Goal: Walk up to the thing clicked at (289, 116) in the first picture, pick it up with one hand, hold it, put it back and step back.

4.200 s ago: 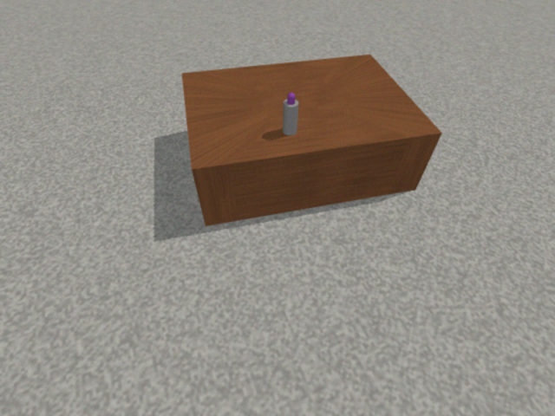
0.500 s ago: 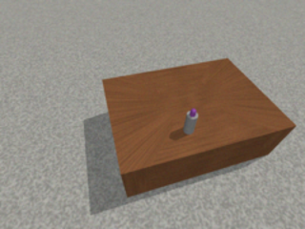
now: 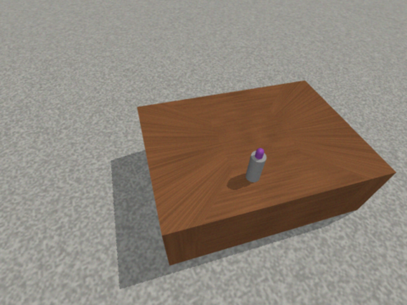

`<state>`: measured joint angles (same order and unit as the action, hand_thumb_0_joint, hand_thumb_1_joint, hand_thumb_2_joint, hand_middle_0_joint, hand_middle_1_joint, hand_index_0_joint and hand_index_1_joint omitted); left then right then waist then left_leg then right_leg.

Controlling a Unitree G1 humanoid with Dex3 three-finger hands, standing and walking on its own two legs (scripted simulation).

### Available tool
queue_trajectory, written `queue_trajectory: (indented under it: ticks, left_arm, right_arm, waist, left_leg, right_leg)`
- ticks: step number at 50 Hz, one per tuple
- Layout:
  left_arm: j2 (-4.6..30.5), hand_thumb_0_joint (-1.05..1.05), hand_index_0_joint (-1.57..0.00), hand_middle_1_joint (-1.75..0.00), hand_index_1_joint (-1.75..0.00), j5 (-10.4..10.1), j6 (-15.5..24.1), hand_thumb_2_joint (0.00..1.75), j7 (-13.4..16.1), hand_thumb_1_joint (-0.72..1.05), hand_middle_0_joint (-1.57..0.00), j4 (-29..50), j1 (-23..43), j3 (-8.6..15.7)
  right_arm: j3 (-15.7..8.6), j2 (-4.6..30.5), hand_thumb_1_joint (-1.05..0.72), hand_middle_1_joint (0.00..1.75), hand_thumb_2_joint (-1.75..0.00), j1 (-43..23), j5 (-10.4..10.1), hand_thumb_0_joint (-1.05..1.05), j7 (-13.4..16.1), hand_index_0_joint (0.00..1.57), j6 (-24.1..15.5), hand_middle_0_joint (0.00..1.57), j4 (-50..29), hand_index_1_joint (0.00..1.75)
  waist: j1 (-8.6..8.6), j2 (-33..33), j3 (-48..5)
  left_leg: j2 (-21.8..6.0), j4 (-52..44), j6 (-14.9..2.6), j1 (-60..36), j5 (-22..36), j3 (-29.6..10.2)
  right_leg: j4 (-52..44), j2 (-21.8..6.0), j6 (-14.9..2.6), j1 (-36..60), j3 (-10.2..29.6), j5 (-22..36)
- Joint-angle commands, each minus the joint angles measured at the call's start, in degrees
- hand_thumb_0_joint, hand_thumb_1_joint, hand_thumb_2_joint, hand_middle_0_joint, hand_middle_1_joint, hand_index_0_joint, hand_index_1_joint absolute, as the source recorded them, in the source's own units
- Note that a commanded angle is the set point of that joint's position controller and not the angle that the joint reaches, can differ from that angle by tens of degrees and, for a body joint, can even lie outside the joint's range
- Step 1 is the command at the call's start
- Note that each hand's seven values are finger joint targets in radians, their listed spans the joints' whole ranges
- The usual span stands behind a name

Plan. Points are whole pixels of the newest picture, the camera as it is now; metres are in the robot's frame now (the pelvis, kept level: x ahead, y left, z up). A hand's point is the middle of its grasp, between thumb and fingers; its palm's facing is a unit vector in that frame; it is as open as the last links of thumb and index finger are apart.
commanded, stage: walk up
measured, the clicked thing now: (256, 163) +0.70 -0.22 -0.33
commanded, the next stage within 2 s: stand in 0.02 s
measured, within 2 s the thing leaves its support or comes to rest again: neither
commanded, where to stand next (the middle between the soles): +0.06 -0.02 m, yaw +1 degrees
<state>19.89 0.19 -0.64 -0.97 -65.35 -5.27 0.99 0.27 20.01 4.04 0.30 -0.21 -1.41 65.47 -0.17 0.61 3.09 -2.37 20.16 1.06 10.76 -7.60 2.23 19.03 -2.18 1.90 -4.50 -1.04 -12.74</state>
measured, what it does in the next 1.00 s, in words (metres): stands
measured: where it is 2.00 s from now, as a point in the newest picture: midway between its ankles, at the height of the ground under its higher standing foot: outside the picture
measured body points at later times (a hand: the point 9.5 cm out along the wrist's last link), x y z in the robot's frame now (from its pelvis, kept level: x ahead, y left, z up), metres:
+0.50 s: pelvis +0.01 +0.01 +0.00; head +0.03 +0.01 +0.45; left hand +0.08 +0.31 -0.13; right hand +0.09 -0.30 -0.13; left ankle +0.04 +0.13 -0.75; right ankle -0.03 -0.14 -0.75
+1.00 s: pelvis +0.02 +0.00 +0.00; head +0.04 +0.00 +0.45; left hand +0.10 +0.30 -0.13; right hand +0.11 -0.30 -0.13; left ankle +0.04 +0.13 -0.75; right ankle -0.03 -0.14 -0.75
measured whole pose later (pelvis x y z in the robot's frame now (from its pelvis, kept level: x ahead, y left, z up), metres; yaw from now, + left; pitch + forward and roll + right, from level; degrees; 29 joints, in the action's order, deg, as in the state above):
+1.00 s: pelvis +0.02 +0.00 +0.00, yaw +0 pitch -1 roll +0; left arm 20.1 0.6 0.7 0.1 -64.1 -6.2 -0.1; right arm -0.2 20.0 4.0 0.3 -0.6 -0.5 65.6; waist 0.0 0.5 2.9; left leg -1.6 19.0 0.9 9.0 -9.1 2.4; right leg 17.1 -3.0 2.3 -2.3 -1.1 -13.8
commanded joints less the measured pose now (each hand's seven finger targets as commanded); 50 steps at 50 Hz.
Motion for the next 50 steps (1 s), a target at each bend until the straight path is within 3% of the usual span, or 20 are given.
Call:
queue_trajectory:
  ticks: [1, 3, 7, 12, 16, 18, 28, 31, 50]
  left_arm:
    - [12.1, 0.00, -0.20, -0.30, -0.30, 0.4, 1.7, 0.90, 0.8, 0.90, -0.20, 3.5, 2.8, 2.0]
    - [12.3, 0.00, -0.20, -0.30, -0.30, 0.4, 2.0, 0.90, 0.9, 0.90, -0.20, 3.4, 2.5, 1.9]
    - [12.2, 0.00, -0.20, -0.30, -0.30, 0.5, 2.3, 0.90, 1.1, 0.90, -0.20, 3.1, 1.8, 1.8]
    - [12.3, 0.00, -0.20, -0.30, -0.30, 0.4, 2.3, 0.90, 1.3, 0.90, -0.20, 3.4, 1.6, 1.7]
    - [12.3, 0.00, -0.20, -0.30, -0.30, 0.4, 2.3, 0.90, 1.4, 0.90, -0.20, 3.3, 1.2, 1.6]
    - [12.4, 0.00, -0.20, -0.30, -0.30, 0.4, 2.3, 0.90, 1.4, 0.90, -0.20, 3.3, 1.0, 1.7]
    - [12.6, 0.00, -0.20, -0.30, -0.30, 0.4, 2.3, 0.90, 1.5, 0.90, -0.20, 3.8, 0.6, 1.6]
    - [12.8, 0.00, -0.20, -0.30, -0.30, 0.4, 2.3, 0.90, 1.6, 0.90, -0.20, 4.0, 0.9, 1.6]
    - [12.4, 0.00, -0.20, -0.30, -0.30, 0.4, 2.2, 0.90, 1.7, 0.90, -0.20, 4.3, 0.2, 1.4]
  right_arm:
    - [-2.6, 12.3, -0.90, 0.30, -0.90, -3.2, 0.4, 0.00, 0.8, 0.20, -0.9, 0.20, -2.9, 0.30]
    - [-2.7, 12.2, -0.90, 0.30, -0.90, -3.2, 0.3, 0.00, 0.6, 0.20, -0.6, 0.20, -2.8, 0.30]
    - [-2.8, 12.3, -0.90, 0.30, -0.90, -2.9, 0.2, 0.00, 0.4, 0.20, -0.6, 0.20, -2.8, 0.30]
    - [-3.0, 12.2, -0.90, 0.30, -0.90, -3.1, 0.3, 0.00, 0.3, 0.20, -0.7, 0.20, -2.8, 0.30]
    - [-2.9, 12.1, -0.90, 0.30, -0.90, -2.9, 0.2, 0.00, 0.3, 0.20, -0.5, 0.20, -2.7, 0.30]
    - [-3.0, 12.4, -0.90, 0.30, -0.90, -2.9, 0.2, 0.00, 0.3, 0.20, -0.4, 0.20, -2.7, 0.30]
    - [-3.0, 12.3, -0.90, 0.30, -0.90, -2.9, 0.1, 0.00, 0.3, 0.20, -0.4, 0.20, -2.6, 0.30]
    - [-2.9, 12.2, -0.90, 0.30, -0.90, -2.2, 0.1, 0.00, 0.4, 0.20, -0.3, 0.20, -2.6, 0.30]
    - [-2.8, 12.1, -0.90, 0.30, -0.90, -2.6, 0.1, 0.00, 0.4, 0.20, -0.2, 0.20, -2.9, 0.30]
  waist:
    - [0.51, -1.8, -5.6]
    - [0.60, -1.6, -5.2]
    - [0.62, -1.0, -5.0]
    - [0.49, -0.3, -5.6]
    - [0.54, -0.4, -5.2]
    - [0.57, -0.5, -4.4]
    - [0.27, -0.5, -6.0]
    - [0.55, -0.2, -5.8]
    - [0.36, 0.0, -6.1]
  left_leg:
    - [-6.2, -2.9, -1.51, -4.9, 6.3, -5.3]
    - [-6.1, -3.7, -1.44, -4.7, 3.8, -5.6]
    - [-6.0, -4.1, -1.67, -5.3, 4.0, -5.9]
    - [-6.2, -3.4, -1.64, -6.6, 9.2, -5.6]
    - [-6.0, -3.8, -1.69, -5.9, 7.4, -5.7]
    - [-5.7, -4.5, -1.70, -5.6, 3.6, -5.8]
    - [-6.0, -3.0, -1.87, -7.2, 10.3, -5.4]
    - [-5.8, -3.2, -1.72, -6.4, 8.9, -5.2]
    - [-6.0, -2.4, -1.61, -7.2, 13.1, -5.1]
  right_leg:
    - [-4.4, -5.9, -2.61, -2.3, 4.6, 5.7]
    - [-4.7, -5.6, -2.53, -2.9, 4.4, 4.0]
    - [-4.8, -5.8, -2.29, -3.0, 4.1, 5.0]
    - [-4.1, -5.9, -2.24, -2.8, 3.8, 7.0]
    - [-4.5, -5.8, -2.20, -2.3, 3.6, 6.3]
    - [-4.8, -5.9, -2.24, -2.8, 3.8, 4.6]
    - [-4.2, -6.2, -2.22, -1.8, 3.7, 8.8]
    - [-4.3, -6.3, -2.14, -1.4, 3.5, 8.2]
    - [-4.3, -6.2, -2.11, -0.6, 2.8, 11.8]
